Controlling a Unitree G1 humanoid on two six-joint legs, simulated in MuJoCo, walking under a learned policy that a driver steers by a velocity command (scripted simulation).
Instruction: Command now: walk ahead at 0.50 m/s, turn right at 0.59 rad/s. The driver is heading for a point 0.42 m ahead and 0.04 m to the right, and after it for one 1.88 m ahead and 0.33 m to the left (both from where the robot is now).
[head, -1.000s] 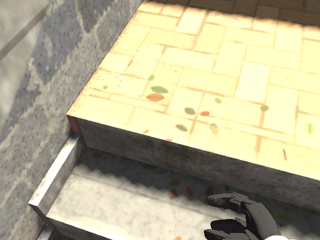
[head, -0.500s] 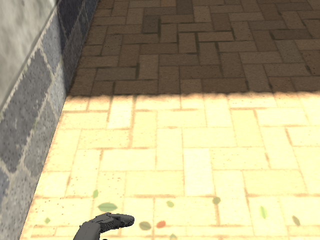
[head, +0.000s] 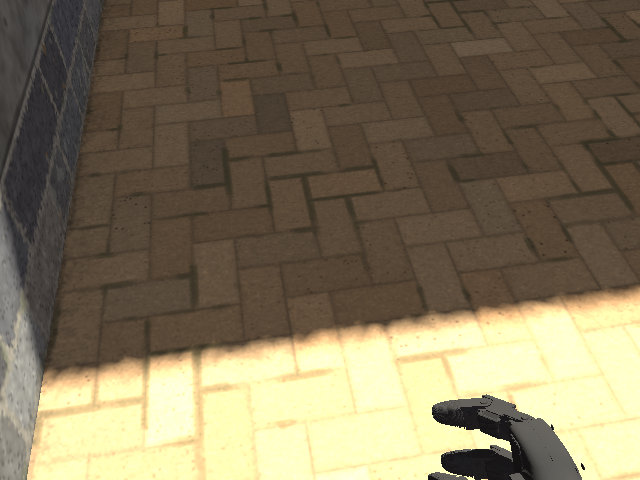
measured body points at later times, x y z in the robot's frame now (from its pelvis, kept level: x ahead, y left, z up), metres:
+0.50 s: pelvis +0.23 +0.02 +0.15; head +0.23 +0.02 +0.60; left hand +0.54 +0.14 +0.09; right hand +0.17 -0.20 +0.01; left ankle +0.13 +0.14 -0.58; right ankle +0.33 -0.15 -0.53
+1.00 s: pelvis +0.38 -0.02 +0.15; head +0.41 +0.00 +0.60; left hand +0.59 +0.25 +0.06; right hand +0.46 -0.27 +0.05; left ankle +0.43 +0.08 -0.57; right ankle +0.34 -0.16 -0.58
